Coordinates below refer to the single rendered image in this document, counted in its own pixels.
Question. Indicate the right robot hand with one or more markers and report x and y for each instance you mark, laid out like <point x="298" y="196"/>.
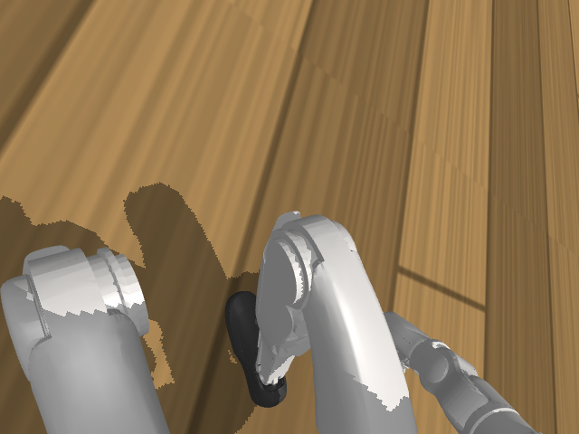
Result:
<point x="406" y="337"/>

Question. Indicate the right robot arm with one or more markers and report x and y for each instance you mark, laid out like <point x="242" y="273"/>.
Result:
<point x="471" y="404"/>

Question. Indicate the right robot foot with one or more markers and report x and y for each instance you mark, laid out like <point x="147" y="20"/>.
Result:
<point x="243" y="330"/>

